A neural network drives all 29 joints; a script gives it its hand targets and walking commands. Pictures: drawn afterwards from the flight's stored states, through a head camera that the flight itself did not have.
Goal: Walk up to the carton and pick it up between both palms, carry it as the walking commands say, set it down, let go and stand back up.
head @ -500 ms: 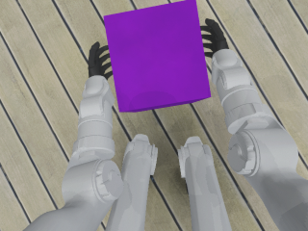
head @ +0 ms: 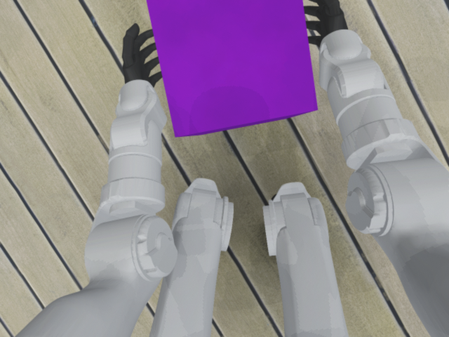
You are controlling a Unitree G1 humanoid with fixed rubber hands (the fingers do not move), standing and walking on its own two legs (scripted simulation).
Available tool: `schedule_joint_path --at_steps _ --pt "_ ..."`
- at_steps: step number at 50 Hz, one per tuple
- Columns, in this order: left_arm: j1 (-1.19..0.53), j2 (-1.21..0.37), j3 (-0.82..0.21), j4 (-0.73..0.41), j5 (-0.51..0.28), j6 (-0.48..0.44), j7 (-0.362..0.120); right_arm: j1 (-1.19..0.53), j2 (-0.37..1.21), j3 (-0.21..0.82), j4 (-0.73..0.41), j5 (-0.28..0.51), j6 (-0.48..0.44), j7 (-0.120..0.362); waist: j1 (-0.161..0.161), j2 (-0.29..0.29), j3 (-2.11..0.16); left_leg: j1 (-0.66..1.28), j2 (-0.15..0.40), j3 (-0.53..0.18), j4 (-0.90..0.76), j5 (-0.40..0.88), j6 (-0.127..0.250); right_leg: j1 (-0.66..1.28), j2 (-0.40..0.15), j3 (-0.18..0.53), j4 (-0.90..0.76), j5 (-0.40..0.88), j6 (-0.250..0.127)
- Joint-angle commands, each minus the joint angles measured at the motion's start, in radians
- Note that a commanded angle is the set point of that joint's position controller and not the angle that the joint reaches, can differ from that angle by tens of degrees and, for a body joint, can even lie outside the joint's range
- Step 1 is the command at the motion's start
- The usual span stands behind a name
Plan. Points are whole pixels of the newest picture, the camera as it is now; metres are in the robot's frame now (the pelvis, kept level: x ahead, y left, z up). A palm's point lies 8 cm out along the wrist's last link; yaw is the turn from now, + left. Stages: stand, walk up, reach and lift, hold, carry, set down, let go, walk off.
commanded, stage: set down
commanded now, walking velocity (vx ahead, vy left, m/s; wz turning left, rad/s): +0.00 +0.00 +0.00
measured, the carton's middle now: (233, 67) +0.51 +0.02 -0.24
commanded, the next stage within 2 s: none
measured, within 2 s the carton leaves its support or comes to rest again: rests again in 1.34 s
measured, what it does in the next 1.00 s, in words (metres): stands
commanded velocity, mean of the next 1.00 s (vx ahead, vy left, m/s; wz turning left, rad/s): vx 0.00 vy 0.00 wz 0.00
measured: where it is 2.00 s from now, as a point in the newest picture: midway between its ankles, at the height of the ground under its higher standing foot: (242, 241)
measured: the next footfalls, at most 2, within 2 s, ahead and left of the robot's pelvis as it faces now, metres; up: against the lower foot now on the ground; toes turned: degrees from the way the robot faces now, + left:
none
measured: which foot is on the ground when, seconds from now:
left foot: down 0.00-1.00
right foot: down 0.00-1.00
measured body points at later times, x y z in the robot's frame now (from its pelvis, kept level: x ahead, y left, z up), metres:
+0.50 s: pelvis +0.01 +0.00 -0.03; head +0.37 -0.01 +0.23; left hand +0.49 +0.17 -0.22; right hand +0.55 -0.12 -0.23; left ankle +0.11 +0.13 -0.39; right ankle +0.10 -0.11 -0.39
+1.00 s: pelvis +0.00 +0.00 -0.04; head +0.37 -0.02 +0.22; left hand +0.50 +0.16 -0.22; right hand +0.55 -0.13 -0.23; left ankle +0.11 +0.13 -0.39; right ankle +0.10 -0.11 -0.39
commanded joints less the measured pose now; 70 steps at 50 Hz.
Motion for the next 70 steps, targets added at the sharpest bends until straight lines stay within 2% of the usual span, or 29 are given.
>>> schedule_joint_path --at_steps 1,4,6,8,9,13,16,19,24,26,28,31,33,38,41,44,47,49,53,57,63,66,70 --pt "-0.906 -0.738 -0.546 -0.181 -0.175 -0.078 -0.201 -0.643 0.953 0.357 -0.168 0.180 -0.046 0.194 0.056 -0.117 -1.307 0.616 -0.011 0.168 -0.076 0.370 0.029 0.741 -0.014 -0.094 -0.134 0.387 -0.028" --pt "-1.000 -0.664 -0.548 -0.175 -0.210 -0.073 -0.180 -0.748 0.884 0.379 -0.180 0.232 -0.034 0.171 0.061 -0.117 -1.324 0.612 -0.007 0.184 -0.062 0.325 0.033 0.799 -0.022 -0.094 -0.118 0.346 -0.021" --pt "-1.013 -0.632 -0.498 -0.112 -0.192 -0.063 -0.176 -0.762 0.852 0.349 -0.122 0.220 -0.020 0.173 0.065 -0.117 -1.247 0.579 -0.005 0.191 -0.055 0.260 0.040 0.776 -0.027 -0.090 -0.120 0.277 -0.023" --pt "-0.982 -0.641 -0.452 -0.054 -0.164 -0.053 -0.183 -0.719 0.860 0.308 -0.060 0.192 -0.008 0.187 0.067 -0.121 -1.191 0.562 -0.005 0.193 -0.047 0.235 0.042 0.757 -0.030 -0.092 -0.115 0.264 -0.027" --pt "-0.964 -0.665 -0.436 -0.033 -0.145 -0.049 -0.191 -0.687 0.872 0.276 -0.034 0.171 -0.005 0.196 0.052 -0.112 -1.153 0.564 -0.004 0.189 -0.042 0.238 0.045 0.709 -0.026 -0.098 -0.114 0.262 -0.029" --pt "-0.814 -0.766 -0.428 -0.001 -0.108 -0.041 -0.240 -0.475 0.947 0.217 0.038 0.111 -0.002 0.238 0.042 -0.069 -1.087 0.555 -0.008 0.173 -0.020 0.382 0.030 0.629 -0.027 -0.097 -0.072 0.407 -0.037" --pt "-0.751 -0.779 -0.411 0.018 -0.083 -0.051 -0.263 -0.396 0.964 0.186 0.083 0.070 -0.013 0.256 0.031 -0.052 -0.983 0.479 -0.004 0.155 -0.011 0.406 0.032 0.517 -0.028 -0.090 -0.064 0.399 -0.041" --pt "-0.755 -0.771 -0.432 -0.031 -0.091 -0.067 -0.262 -0.408 0.954 0.203 0.044 0.073 -0.034 0.257 0.020 -0.037 -0.982 0.476 -0.003 0.145 0.003 0.434 0.031 0.463 -0.026 -0.082 -0.057 0.410 -0.045" --pt "-0.876 -0.774 -0.577 -0.181 -0.211 -0.105 -0.221 -0.633 0.897 0.369 -0.172 0.219 -0.086 0.220 0.017 -0.021 -1.178 0.583 -0.009 0.150 0.037 0.522 0.021 0.566 -0.022 -0.081 -0.021 0.493 -0.041" --pt "-0.940 -0.722 -0.595 -0.184 -0.253 -0.109 -0.203 -0.720 0.839 0.398 -0.213 0.263 -0.093 0.193 0.022 -0.039 -1.219 0.600 -0.007 0.154 0.042 0.510 0.024 0.641 -0.029 -0.079 -0.016 0.491 -0.040" --pt "-0.981 -0.665 -0.576 -0.143 -0.264 -0.099 -0.188 -0.775 0.786 0.393 -0.207 0.276 -0.088 0.178 0.023 -0.055 -1.196 0.582 -0.004 0.162 0.040 0.436 0.035 0.675 -0.032 -0.083 -0.021 0.420 -0.039" --pt "-0.983 -0.637 -0.491 -0.029 -0.229 -0.075 -0.183 -0.787 0.741 0.339 -0.117 0.238 -0.064 0.185 0.027 -0.067 -1.076 0.544 -0.001 0.174 0.025 0.302 0.049 0.639 -0.036 -0.085 -0.044 0.278 -0.044" --pt "-0.948 -0.663 -0.436 0.037 -0.186 -0.057 -0.194 -0.739 0.763 0.289 -0.056 0.197 -0.045 0.203 0.030 -0.073 -1.009 0.533 -0.002 0.175 0.018 0.258 0.054 0.612 -0.036 -0.088 -0.053 0.235 -0.048" --pt "-0.796 -0.743 -0.315 0.136 -0.053 -0.023 -0.254 -0.516 0.855 0.146 0.091 0.059 -0.007 0.271 0.027 -0.062 -0.841 0.457 -0.005 0.159 0.006 0.254 0.058 0.466 -0.034 -0.096 -0.051 0.211 -0.057" --pt "-0.728 -0.747 -0.275 0.125 0.000 -0.019 -0.274 -0.424 0.872 0.095 0.126 -0.001 0.001 0.300 0.023 -0.044 -0.764 0.402 -0.005 0.148 0.006 0.271 0.059 0.349 -0.033 -0.091 -0.060 0.205 -0.062" --pt "-0.749 -0.732 -0.296 0.060 -0.010 -0.035 -0.273 -0.449 0.861 0.120 0.093 0.011 -0.010 0.310 0.025 -0.029 -0.750 0.386 -0.001 0.138 0.016 0.309 0.055 0.278 -0.032 -0.078 -0.056 0.227 -0.067" --pt "-0.809 -0.734 -0.359 -0.011 -0.084 -0.068 -0.260 -0.575 0.820 0.204 0.005 0.079 -0.041 0.294 0.019 -0.023 -0.781 0.411 0.001 0.132 0.029 0.357 0.053 0.269 -0.032 -0.071 -0.042 0.257 -0.069" --pt "-0.859 -0.716 -0.389 -0.015 -0.128 -0.089 -0.247 -0.657 0.787 0.266 -0.026 0.131 -0.063 0.265 0.026 -0.042 -0.837 0.437 0.005 0.129 0.045 0.401 0.051 0.342 -0.038 -0.060 -0.023 0.320 -0.068" --pt "-0.913 -0.652 -0.420 -0.014 -0.171 -0.101 -0.235 -0.689 0.760 0.321 -0.068 0.198 -0.080 0.237 0.031 -0.059 -0.934 0.439 0.012 0.147 0.060 0.377 0.046 0.516 -0.044 -0.054 -0.008 0.379 -0.061" --pt "-0.883 -0.647 -0.409 0.026 -0.165 -0.097 -0.238 -0.648 0.771 0.305 -0.027 0.194 -0.073 0.232 0.035 -0.076 -0.945 0.420 0.013 0.155 0.070 0.373 0.047 0.587 -0.048 -0.048 0.003 0.419 -0.054" --pt "-0.770 -0.661 -0.350 0.083 -0.101 -0.085 -0.261 -0.513 0.791 0.227 0.068 0.119 -0.059 0.252 0.030 -0.060 -0.807 0.363 0.014 0.151 0.071 0.343 0.048 0.480 -0.048 -0.046 -0.003 0.372 -0.055" --pt "-0.747 -0.669 -0.339 0.077 -0.092 -0.089 -0.268 -0.502 0.779 0.210 0.066 0.099 -0.064 0.257 0.019 -0.051 -0.764 0.350 0.013 0.143 0.073 0.346 0.048 0.419 -0.048 -0.047 -0.003 0.354 -0.058" --pt "-0.772 -0.665 -0.353 0.064 -0.119 -0.101 -0.265 -0.545 0.740 0.234 0.035 0.109 -0.081 0.248 0.004 -0.060 -0.773 0.352 0.015 0.136 0.081 0.359 0.046 0.417 -0.052 -0.046 0.006 0.365 -0.064"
